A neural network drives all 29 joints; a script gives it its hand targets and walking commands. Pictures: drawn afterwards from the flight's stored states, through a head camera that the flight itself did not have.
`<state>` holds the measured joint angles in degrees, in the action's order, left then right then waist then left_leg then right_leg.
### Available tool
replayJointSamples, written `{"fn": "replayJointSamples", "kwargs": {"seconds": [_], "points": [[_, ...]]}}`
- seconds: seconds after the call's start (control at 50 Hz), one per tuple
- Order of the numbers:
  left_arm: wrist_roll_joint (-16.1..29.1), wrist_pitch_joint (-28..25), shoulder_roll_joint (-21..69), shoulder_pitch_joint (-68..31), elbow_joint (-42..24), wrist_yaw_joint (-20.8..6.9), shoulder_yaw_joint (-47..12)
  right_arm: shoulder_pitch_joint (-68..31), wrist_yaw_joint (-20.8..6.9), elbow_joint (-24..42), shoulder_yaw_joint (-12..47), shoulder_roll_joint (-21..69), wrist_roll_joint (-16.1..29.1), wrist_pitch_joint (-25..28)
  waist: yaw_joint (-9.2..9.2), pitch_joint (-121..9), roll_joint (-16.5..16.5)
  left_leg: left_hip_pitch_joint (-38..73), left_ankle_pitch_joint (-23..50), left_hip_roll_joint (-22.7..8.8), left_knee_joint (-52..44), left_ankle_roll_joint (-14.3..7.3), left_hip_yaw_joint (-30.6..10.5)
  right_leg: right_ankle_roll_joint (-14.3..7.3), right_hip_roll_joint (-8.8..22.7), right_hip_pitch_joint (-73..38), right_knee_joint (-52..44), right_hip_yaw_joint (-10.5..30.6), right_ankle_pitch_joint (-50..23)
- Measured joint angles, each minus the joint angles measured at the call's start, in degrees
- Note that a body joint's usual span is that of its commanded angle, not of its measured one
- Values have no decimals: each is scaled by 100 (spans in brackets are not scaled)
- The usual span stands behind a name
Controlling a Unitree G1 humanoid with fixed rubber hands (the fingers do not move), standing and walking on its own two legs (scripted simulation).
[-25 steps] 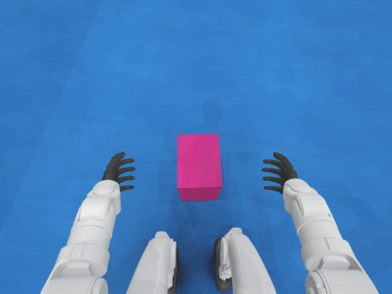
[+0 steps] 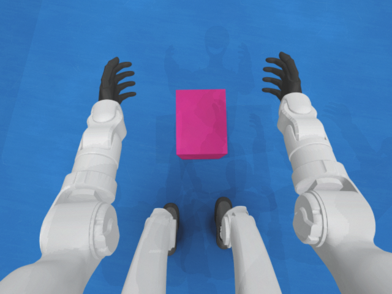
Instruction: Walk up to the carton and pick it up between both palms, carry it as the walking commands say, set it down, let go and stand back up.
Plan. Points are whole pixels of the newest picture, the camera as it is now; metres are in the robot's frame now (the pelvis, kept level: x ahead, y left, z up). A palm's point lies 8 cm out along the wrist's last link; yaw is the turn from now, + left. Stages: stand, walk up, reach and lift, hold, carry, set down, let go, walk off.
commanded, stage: reach and lift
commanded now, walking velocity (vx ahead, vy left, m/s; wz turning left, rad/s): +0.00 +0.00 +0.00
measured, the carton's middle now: (200, 129) +0.49 +0.00 -0.52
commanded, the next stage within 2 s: none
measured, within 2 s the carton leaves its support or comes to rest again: neither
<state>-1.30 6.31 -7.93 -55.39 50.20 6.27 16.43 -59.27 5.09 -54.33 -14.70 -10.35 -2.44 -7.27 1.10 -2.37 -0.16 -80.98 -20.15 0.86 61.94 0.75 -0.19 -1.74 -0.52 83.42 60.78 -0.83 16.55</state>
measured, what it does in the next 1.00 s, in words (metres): lowers itself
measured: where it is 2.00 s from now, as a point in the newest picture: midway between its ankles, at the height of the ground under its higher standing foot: (196, 235)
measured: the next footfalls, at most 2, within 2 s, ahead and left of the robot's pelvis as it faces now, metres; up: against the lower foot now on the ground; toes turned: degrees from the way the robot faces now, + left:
none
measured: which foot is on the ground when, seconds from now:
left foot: down 0.00-1.00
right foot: down 0.00-1.00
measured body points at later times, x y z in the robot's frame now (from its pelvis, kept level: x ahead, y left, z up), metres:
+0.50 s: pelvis +0.01 +0.01 -0.05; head +0.33 +0.01 +0.27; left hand +0.50 +0.17 -0.19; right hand +0.52 -0.17 -0.19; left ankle +0.06 +0.13 -0.63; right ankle +0.08 -0.10 -0.63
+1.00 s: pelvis -0.03 +0.00 -0.20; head +0.31 -0.01 +0.10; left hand +0.50 +0.17 -0.34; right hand +0.52 -0.17 -0.34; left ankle +0.06 +0.13 -0.63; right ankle +0.08 -0.10 -0.63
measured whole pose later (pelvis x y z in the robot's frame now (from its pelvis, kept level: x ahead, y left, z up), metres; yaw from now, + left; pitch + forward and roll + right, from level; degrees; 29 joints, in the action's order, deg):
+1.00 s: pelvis -0.03 +0.00 -0.20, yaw +2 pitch +47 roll +3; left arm 3.1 6.6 -11.6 -71.0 53.4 8.7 13.8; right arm -73.8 5.8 -57.5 -11.5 -16.6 3.5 -7.0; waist 0.5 2.4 -0.3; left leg -120.7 -32.1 3.8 105.9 2.2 -0.6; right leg -0.6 -2.6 124.1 104.8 1.2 27.4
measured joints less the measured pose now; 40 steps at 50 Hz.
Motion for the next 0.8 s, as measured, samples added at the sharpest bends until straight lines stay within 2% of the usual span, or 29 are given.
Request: {"fn": "replayJointSamples", "kwargs": {"seconds": [0.12, 0.28, 0.42, 0.56, 0.8], "points": [[-125, -176, 16, -288, -161, -7, 106, -273, -129, 79, -271, -13, -169, 219, -43, -38, -35, -292, 30, 60, -109, -29, 3, 49, 7, 296, -86, 74, -14], [-446, -227, 259, -104, -551, -63, 300, -47, -398, 427, -564, -18, -335, 331, -96, -197, -43, -550, 62, 134, -254, -69, -16, 122, -3, 546, -228, 182, -34], [-562, -268, 380, -100, -416, -29, 411, -108, -460, 229, -705, 2, -450, 378, -95, -346, -25, -1119, -187, 166, 364, -88, 4, 173, -36, 1122, 376, 257, 192], [-326, -233, 267, -427, -300, 129, 272, -467, -325, 75, -543, -91, -321, 344, -109, -304, -13, -2031, -585, 202, 1550, -77, 38, 202, -82, 2062, 1569, 313, 565], [361, -12, -107, -924, -191, 336, -228, -848, -83, 45, 130, -519, 450, 113, -72, -65, -15, -3373, -1038, 274, 3391, 43, -27, 161, -153, 3427, 3395, 252, 976]]}}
